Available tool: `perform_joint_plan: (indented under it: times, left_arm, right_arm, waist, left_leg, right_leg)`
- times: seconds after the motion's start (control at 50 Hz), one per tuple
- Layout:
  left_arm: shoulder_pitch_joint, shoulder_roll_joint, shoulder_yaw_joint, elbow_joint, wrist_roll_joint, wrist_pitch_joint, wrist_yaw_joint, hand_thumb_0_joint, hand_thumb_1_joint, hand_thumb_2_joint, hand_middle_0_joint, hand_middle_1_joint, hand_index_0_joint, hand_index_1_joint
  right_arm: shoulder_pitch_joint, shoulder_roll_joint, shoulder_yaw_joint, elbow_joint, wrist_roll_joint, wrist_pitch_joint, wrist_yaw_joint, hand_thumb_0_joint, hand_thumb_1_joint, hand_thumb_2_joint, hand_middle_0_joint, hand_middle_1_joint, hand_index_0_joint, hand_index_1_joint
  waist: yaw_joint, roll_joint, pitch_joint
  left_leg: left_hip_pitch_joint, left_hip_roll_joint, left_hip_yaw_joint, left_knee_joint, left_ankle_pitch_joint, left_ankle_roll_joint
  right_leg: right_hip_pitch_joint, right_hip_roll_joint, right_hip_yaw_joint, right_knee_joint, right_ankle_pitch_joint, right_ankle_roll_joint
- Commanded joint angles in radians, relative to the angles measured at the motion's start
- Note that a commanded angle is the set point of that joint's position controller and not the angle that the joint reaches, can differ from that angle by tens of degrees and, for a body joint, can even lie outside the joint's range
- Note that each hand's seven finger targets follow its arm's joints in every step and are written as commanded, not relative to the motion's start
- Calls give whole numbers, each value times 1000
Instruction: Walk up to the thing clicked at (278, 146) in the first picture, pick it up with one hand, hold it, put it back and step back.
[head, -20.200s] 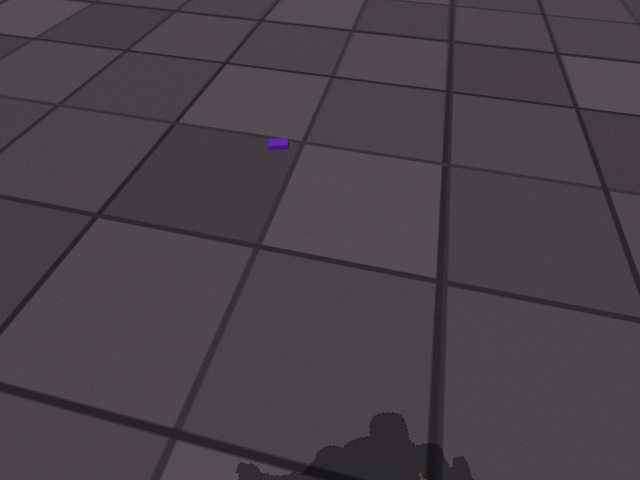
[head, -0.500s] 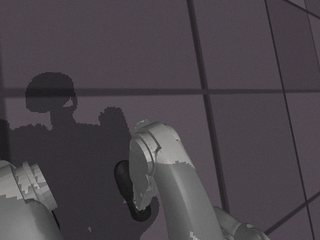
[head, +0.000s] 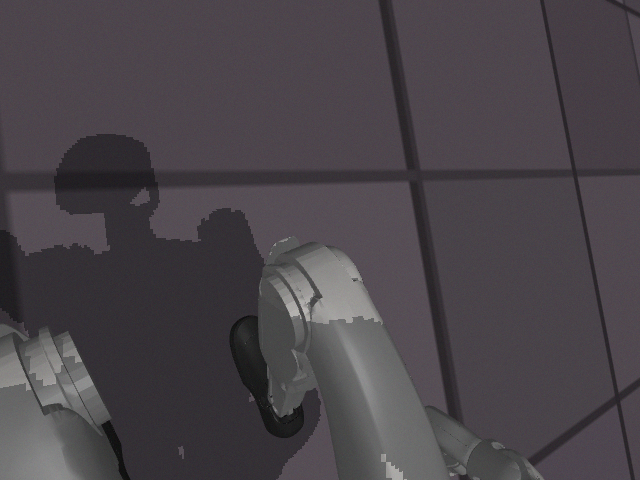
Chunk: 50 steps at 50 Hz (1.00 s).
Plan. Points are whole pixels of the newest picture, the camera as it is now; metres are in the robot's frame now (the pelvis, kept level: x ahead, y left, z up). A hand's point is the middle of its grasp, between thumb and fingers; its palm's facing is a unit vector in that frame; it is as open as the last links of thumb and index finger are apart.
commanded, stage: close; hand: left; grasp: from above
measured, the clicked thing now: out of the picture +0.42 +0.33 -0.29
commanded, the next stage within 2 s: settle in 0.68 s
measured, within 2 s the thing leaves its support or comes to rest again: leaves its support in 1.18 s
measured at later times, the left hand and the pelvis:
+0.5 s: hand out of the picture +0.40 +0.34 -0.26, palm faces -0.41 -0.16 -0.90, open 9.1 cm; pelvis +0.00 +0.00 +0.00, yaw +0 degrees
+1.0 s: hand out of the picture +0.41 +0.34 -0.26, palm faces -0.41 -0.18 -0.89, open 8.8 cm; pelvis +0.00 +0.00 +0.00, yaw +0 degrees
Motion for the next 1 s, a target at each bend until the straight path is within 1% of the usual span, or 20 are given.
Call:
perform_joint_plan:
  times: [0.0, 0.02, 0.08, 0.14, 0.16, 0.22, 0.28, 0.32, 0.36, 0.44, 0.48, 0.64, 0.74, 0.76, 0.78, 0.82, 0.86, 0.9, 0.94, 0.98]
  left_arm:
    - [-158, 142, 4, -55, 10, -31, 28, 0, 131, 479, -528, -658, -564, -620]
    - [-161, 145, 14, -78, 12, -37, 39, 0, 130, 462, -521, -652, -560, -611]
    - [-165, 129, -6, -75, 22, -39, 50, 0, 163, 448, -542, -633, -580, -591]
    - [-164, 152, 12, -77, 40, -40, 76, 0, 223, 396, -583, -591, -626, -545]
    - [-174, 132, 0, -86, 39, -39, 81, 0, 246, 419, -610, -583, -647, -543]
    - [-167, 149, 11, -80, 54, -29, 98, 0, 285, 360, -628, -550, -673, -503]
    - [-183, 134, -2, -101, 49, -11, 104, 0, 311, 381, -656, -540, -694, -498]
    - [-189, 155, 20, -99, 49, -2, 112, 0, 350, 381, -695, -522, -731, -484]
    - [-195, 126, -4, -82, 51, 8, 105, 0, 399, 345, -728, -504, -768, -461]
    - [-195, 158, 20, -64, 44, 21, 103, 0, 458, 335, -781, -480, -819, -440]
    - [-193, 155, 16, -72, 36, 27, 96, 0, 482, 333, -799, -473, -837, -433]
    - [-177, 155, 14, -46, 34, 29, 70, 0, 608, 263, -896, -420, -939, -374]
    - [-170, 156, 22, -41, 29, 24, 63, 0, 693, 283, -977, -395, -1013, -357]
    - [-176, 153, 10, -49, 27, 20, 62, 0, 709, 280, -989, -387, -1025, -350]
    - [-167, 154, 13, -49, 28, 18, 64, 0, 656, 340, -1022, -415, -1054, -384]
    - [-179, 149, 8, -47, 26, 17, 56, 0, 713, 412, -1067, -435, -1095, -409]
    - [-164, 162, 18, -55, 18, 17, 54, 0, 724, 414, -1088, -409, -1108, -390]
    - [-171, 163, 12, -53, 17, 16, 45, 0, 744, 442, -1102, -426, -1122, -408]
    - [-148, 179, 39, -63, 15, 16, 40, 0, 773, 427, -1124, -422, -1147, -401]
    - [-173, 189, 35, -82, 14, 15, 23, 0, 790, 450, -1139, -425, -1160, -407]
  right_arm:
    - [186, -325, -82, 2, 7, 12, -18, 0, -888, -898, 200, 300, 200, 300]
    - [182, -328, -86, 9, 2, 17, -21, 0, -886, -898, 200, 300, 200, 300]
    - [152, -327, -86, -1, 5, 16, -24, 0, -884, -897, 200, 300, 200, 300]
    - [154, -332, -92, -4, 2, 22, -28, 0, -882, -895, 200, 300, 200, 300]
    - [143, -325, -93, -6, 1, 18, -28, 0, -883, -896, 200, 300, 200, 300]
    - [152, -323, -95, 0, -4, 19, -31, 0, -882, -895, 200, 300, 200, 300]
    - [140, -322, -102, 7, 0, 9, -28, 0, -883, -896, 200, 300, 200, 300]
    - [159, -336, -118, 18, 0, 10, -31, 0, -885, -896, 200, 300, 200, 300]
    - [158, -323, -109, 12, 2, 3, -21, 0, -885, -896, 200, 300, 200, 300]
    - [166, -335, -106, 7, 5, -2, -18, 0, -885, -897, 200, 300, 200, 300]
    - [146, -329, -112, 13, 12, -6, -19, 0, -885, -897, 200, 300, 200, 300]
    - [167, -333, -110, -3, 13, -3, -18, 0, -885, -896, 200, 300, 200, 300]
    - [168, -335, -107, -5, 12, 3, -21, 0, -885, -897, 199, 300, 199, 300]
    - [159, -332, -106, -4, 13, 2, -24, 0, -884, -896, 200, 300, 199, 300]
    - [164, -331, -105, -5, 11, 4, -24, 0, -906, -901, 200, 300, 200, 300]
    - [177, -333, -100, -11, 10, 1, -22, 0, -903, -900, 200, 300, 200, 300]
    - [171, -332, -105, 1, 13, 1, -27, 0, -905, -901, 200, 300, 200, 300]
    - [175, -325, -98, 1, 15, 2, -26, 0, -905, -901, 200, 300, 200, 300]
    - [189, -327, -106, 2, 14, 8, -30, 0, -906, -901, 200, 300, 200, 300]
    - [193, -324, -102, -2, 16, 6, -26, 0, -905, -901, 200, 300, 200, 300]
  waist:
    - [-65, 488, -603]
    - [-55, 499, -619]
    - [-67, 486, -599]
    - [-59, 487, -588]
    - [-65, 474, -576]
    - [-63, 494, -581]
    - [-68, 489, -588]
    - [-69, 518, -603]
    - [-75, 500, -584]
    - [-74, 496, -584]
    - [-62, 497, -579]
    - [-61, 484, -575]
    - [-57, 488, -581]
    - [-58, 476, -573]
    - [-58, 480, -584]
    - [-69, 463, -578]
    - [-52, 472, -595]
    - [-56, 479, -599]
    - [-36, 504, -620]
    - [-45, 507, -609]
  left_leg:
    - [453, 28, 110, -267, 183, 5]
    - [460, 29, 103, -276, 189, 3]
    - [463, 31, 98, -270, 163, 0]
    - [445, 30, 101, -281, 147, 3]
    - [444, 30, 101, -273, 133, 3]
    - [455, 29, 111, -282, 137, -1]
    - [450, 29, 113, -264, 149, 0]
    - [466, 31, 113, -280, 154, -3]
    - [456, 32, 105, -274, 148, -2]
    - [459, 31, 108, -268, 172, 1]
    - [458, 31, 110, -273, 156, -2]
    - [440, 28, 109, -276, 154, 3]
    - [445, 28, 104, -285, 152, 1]
    - [431, 29, 104, -282, 134, 2]
    - [438, 27, 113, -273, 148, 4]
    - [434, 25, 113, -267, 152, 7]
    - [437, 27, 118, -268, 156, 6]
    - [442, 27, 116, -262, 166, 6]
    - [446, 25, 119, -277, 172, 5]
    - [451, 26, 122, -270, 164, 6]
  right_leg:
    - [336, 52, -108, -220, 254, -62]
    - [333, 56, -113, -220, 250, -65]
    - [310, 51, -113, -205, 239, -63]
    - [295, 57, -112, -224, 219, -65]
    - [286, 52, -110, -219, 210, -63]
    - [295, 56, -104, -227, 211, -65]
    - [287, 53, -99, -223, 225, -60]
    - [305, 57, -93, -233, 230, -64]
    - [278, 50, -101, -217, 228, -61]
    - [285, 47, -100, -218, 249, -59]
    - [278, 46, -93, -212, 232, -61]
    - [279, 44, -97, -216, 226, -61]
    - [274, 46, -99, -211, 220, -63]
    - [276, 45, -97, -213, 206, -63]
    - [290, 49, -91, -223, 223, -61]
    - [284, 47, -97, -220, 228, -58]
    - [298, 49, -88, -227, 225, -60]
    - [302, 46, -90, -218, 239, -58]
    - [310, 50, -90, -221, 237, -63]
    - [304, 45, -89, -213, 235, -61]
